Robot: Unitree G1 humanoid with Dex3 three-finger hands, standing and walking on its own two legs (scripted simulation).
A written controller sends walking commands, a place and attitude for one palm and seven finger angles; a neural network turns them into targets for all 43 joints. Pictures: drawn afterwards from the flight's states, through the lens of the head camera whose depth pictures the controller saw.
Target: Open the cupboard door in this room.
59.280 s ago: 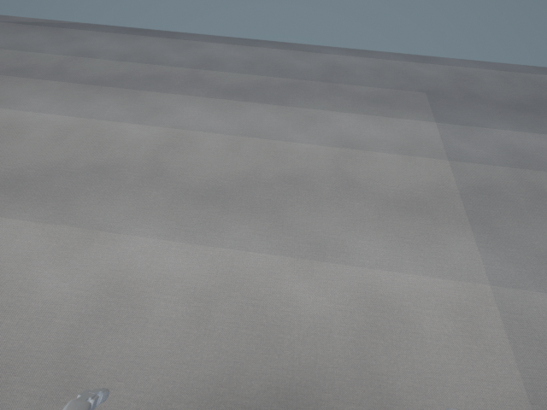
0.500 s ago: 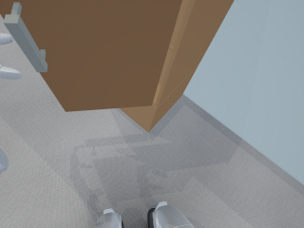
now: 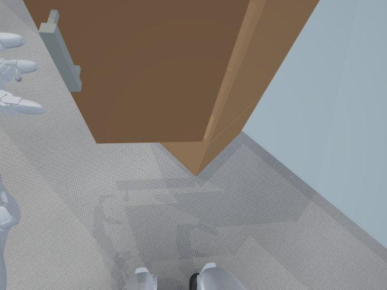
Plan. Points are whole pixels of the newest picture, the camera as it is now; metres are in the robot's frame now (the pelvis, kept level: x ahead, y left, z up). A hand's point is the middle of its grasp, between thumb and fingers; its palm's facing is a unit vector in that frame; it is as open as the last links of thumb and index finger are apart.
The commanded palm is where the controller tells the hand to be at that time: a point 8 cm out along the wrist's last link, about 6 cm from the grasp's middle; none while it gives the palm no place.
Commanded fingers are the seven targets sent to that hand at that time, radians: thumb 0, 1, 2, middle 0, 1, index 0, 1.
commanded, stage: move the hooked fingers beside the handle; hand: left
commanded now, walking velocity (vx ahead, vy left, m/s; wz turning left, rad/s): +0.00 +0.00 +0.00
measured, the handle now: (65, 54) +0.56 +0.22 +0.10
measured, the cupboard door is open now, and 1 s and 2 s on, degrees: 48 48 48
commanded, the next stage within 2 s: slide the fingers in behind the handle in 1.20 s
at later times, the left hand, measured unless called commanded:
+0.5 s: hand (28, 66) +0.52 +0.28 +0.10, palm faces +0.02 -1.00 +0.01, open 14.0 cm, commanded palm +0.50 +0.32 +0.09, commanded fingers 0.00 -0.50 0.30 -0.30 -1.20 -0.30 -1.20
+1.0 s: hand (27, 73) +0.51 +0.28 +0.09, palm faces +0.02 -1.00 +0.01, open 14.0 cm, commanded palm +0.50 +0.32 +0.09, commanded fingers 0.00 -0.50 0.30 -0.30 -1.20 -0.30 -1.20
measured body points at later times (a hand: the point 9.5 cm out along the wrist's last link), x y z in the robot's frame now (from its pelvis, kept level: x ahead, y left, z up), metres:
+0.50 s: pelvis -0.01 +0.01 -0.01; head +0.14 +0.05 +0.42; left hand +0.51 +0.33 +0.10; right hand -0.05 -0.25 -0.09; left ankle -0.01 +0.09 -0.69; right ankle +0.00 -0.11 -0.69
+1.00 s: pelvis +0.00 +0.01 +0.00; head +0.14 +0.05 +0.42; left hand +0.51 +0.33 +0.09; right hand +0.00 -0.27 -0.10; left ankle -0.01 +0.09 -0.69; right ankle +0.00 -0.11 -0.69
